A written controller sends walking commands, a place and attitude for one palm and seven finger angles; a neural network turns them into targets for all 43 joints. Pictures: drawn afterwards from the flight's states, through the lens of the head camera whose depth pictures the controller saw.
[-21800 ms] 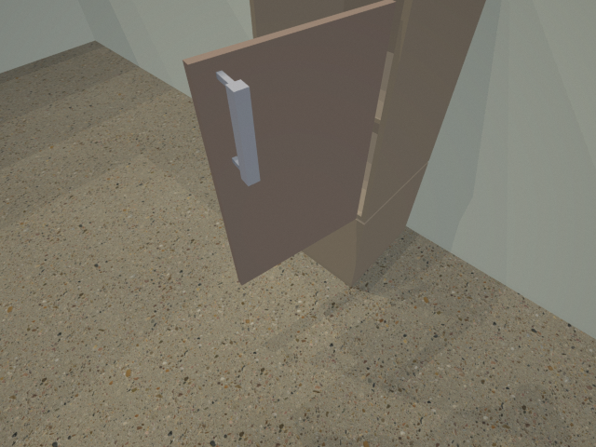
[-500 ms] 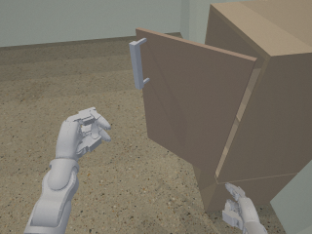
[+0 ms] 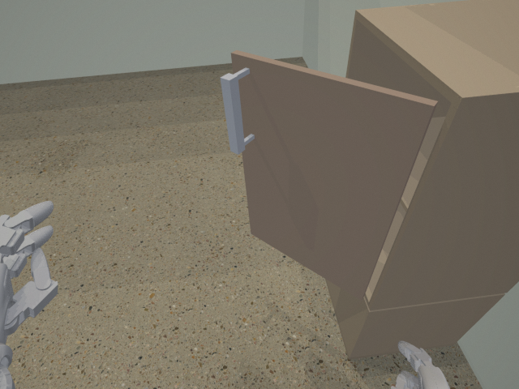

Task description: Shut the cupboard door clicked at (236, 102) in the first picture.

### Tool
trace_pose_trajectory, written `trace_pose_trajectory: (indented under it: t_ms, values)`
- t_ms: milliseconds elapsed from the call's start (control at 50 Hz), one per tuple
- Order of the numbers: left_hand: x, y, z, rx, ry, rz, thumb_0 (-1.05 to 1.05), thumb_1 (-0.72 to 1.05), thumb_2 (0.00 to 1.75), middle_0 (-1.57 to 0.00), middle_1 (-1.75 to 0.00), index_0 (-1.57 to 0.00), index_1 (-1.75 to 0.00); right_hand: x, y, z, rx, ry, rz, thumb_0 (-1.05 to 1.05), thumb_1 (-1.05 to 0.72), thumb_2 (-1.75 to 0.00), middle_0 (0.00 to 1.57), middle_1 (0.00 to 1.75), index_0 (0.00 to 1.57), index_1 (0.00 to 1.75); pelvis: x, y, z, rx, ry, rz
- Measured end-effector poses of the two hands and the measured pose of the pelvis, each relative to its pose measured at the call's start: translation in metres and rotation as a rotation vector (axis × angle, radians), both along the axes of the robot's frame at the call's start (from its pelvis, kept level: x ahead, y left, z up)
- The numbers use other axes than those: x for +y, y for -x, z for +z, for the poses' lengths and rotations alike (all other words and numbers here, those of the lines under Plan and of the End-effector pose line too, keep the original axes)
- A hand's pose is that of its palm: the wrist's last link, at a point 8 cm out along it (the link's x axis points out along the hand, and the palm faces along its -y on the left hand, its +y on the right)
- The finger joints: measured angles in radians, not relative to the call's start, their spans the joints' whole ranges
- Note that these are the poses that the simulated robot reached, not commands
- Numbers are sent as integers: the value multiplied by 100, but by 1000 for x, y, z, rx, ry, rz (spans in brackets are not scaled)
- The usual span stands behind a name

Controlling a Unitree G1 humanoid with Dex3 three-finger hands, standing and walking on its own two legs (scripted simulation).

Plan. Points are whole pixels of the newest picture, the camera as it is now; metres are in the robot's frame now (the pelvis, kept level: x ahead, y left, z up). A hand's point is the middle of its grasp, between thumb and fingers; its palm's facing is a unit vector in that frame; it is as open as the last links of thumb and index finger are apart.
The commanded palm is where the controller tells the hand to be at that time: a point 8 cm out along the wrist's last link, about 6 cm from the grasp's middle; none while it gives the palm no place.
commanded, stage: draw the hand back to the body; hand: left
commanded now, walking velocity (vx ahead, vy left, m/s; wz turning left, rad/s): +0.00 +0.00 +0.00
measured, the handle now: (240, 112) +0.62 +0.12 +0.13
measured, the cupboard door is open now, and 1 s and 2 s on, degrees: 45 45 45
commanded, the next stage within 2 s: step back with the hand held close in 0.32 s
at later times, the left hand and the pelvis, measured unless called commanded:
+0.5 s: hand (53, 279) +0.19 +0.27 +0.16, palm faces +0.44 -0.79 -0.42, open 7.4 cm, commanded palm +0.14 +0.30 +0.17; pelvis +0.00 +0.00 +0.00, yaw +0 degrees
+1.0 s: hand (28, 304) +0.16 +0.29 +0.15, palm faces +0.37 -0.79 -0.50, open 7.4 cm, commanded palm +0.10 +0.32 +0.17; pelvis -0.05 +0.03 -0.02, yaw -2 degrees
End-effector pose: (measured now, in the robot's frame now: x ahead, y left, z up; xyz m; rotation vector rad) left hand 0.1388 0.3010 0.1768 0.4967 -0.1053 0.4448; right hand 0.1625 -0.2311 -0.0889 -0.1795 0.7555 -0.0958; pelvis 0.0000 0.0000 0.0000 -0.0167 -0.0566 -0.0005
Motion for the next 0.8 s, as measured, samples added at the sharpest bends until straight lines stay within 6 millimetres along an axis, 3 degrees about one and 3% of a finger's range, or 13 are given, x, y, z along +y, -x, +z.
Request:
trace_pose_trajectory:
  t_ms: [100,360,560,720,800]
  values:
    - [4,7,-3,-25,23,37,2,89,90,-27,-37,-27,-38,2,-8,4,-28,19,26,1,-90,-90,20,30,20,30,2,3,0,-3,0,11]
    - [-1,-3,-2,-43,32,-12,2,89,90,-21,-31,-21,-31,20,-16,12,-73,-13,49,1,-90,-90,20,30,20,30,2,3,0,-7,1,3]
    - [6,-10,7,-44,-41,-22,2,88,90,-21,-30,-21,-30,12,-5,2,-6,-4,15,1,-90,-90,21,30,20,30,5,3,-2,42,10,-7]
    - [6,-18,-10,39,-51,-97,2,89,90,-21,-30,-21,-30,-7,12,2,34,52,-92,1,-90,-90,20,30,20,30,15,11,-6,82,2,-31]
    - [7,-14,-8,24,-75,-136,2,88,90,-21,-30,-21,-30,-9,24,7,28,77,-120,1,-90,-90,20,30,20,30,18,20,-9,83,-2,-38]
